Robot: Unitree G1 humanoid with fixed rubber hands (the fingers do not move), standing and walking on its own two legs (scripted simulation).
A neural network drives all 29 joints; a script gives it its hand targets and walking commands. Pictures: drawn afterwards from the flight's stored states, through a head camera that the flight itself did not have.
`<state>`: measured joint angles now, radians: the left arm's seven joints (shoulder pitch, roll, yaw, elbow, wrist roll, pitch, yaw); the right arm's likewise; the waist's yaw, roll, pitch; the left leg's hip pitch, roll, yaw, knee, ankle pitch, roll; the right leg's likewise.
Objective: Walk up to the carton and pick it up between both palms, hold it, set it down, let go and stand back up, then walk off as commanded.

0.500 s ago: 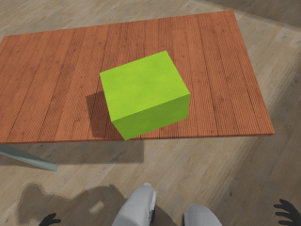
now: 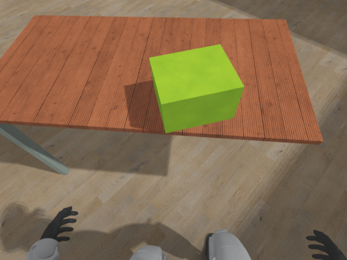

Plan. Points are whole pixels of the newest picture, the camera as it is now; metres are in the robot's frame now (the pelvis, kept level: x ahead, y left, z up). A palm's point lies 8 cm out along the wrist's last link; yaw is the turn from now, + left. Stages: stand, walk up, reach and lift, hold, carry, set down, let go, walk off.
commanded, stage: walk off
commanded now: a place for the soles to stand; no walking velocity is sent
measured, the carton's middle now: (192, 89) +0.57 -0.01 -0.02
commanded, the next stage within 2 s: stand in 1.78 s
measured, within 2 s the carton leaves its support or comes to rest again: neither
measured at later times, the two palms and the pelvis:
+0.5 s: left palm out of the picture +0.00 +0.31 -0.07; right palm out of the picture -0.05 -0.34 -0.10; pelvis -0.13 -0.01 +0.01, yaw -5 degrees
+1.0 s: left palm out of the picture -0.17 +0.34 -0.09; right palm out of the picture -0.18 -0.30 -0.07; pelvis -0.27 +0.02 +0.01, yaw -3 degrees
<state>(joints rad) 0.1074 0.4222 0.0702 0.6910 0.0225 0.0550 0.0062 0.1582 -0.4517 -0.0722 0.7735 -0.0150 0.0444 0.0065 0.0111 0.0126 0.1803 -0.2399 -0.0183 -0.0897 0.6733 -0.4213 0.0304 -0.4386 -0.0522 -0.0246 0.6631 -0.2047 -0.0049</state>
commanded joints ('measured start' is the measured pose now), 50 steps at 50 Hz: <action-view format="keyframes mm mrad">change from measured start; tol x32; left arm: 1 -2 161 56 -48 -22 -2 10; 50 157 216 61 24 -17 -11 -15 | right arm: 1 153 -223 -66 -14 -4 -20 -1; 50 -3 -165 -53 -110 11 -43 -39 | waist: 1 -68 144 -161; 20 15 193 -224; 24 48 -205 -134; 50 -27 139 -169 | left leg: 1 70 183 -224 -327 112 78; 6 91 269 -156 -200 683 197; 15 251 298 -216 -208 708 202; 20 84 256 -131 -171 545 122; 24 -169 -99 -60 363 -205 23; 29 -241 -104 -103 568 -98 -14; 42 89 -13 70 -185 71 -6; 44 30 258 -317 -340 181 118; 50 113 253 -167 -185 586 197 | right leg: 1 -76 78 153 54 -241 -62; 6 -130 193 213 643 -314 -17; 22 346 42 136 -279 -36 -55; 40 288 -173 310 -171 257 -194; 45 16 203 206 394 -397 -27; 50 -111 181 203 579 -309 12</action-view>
